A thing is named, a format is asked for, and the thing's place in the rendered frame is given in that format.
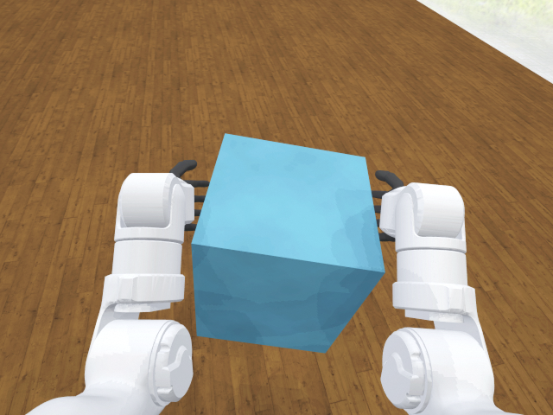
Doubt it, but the right robot forearm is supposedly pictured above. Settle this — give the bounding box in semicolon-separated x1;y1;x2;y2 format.
379;182;494;393

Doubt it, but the carton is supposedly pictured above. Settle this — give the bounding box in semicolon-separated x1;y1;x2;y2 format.
191;133;385;353

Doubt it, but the right robot upper arm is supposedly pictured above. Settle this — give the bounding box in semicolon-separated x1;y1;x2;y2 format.
380;328;522;415

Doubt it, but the robot left hand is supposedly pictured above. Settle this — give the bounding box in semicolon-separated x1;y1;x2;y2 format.
169;160;210;231

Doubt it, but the left robot forearm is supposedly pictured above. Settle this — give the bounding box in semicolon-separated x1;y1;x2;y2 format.
85;173;194;383

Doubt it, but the robot right hand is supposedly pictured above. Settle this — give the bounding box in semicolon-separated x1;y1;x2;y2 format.
371;170;404;242

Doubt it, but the left robot upper arm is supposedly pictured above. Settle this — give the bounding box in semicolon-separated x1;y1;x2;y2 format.
26;319;193;415

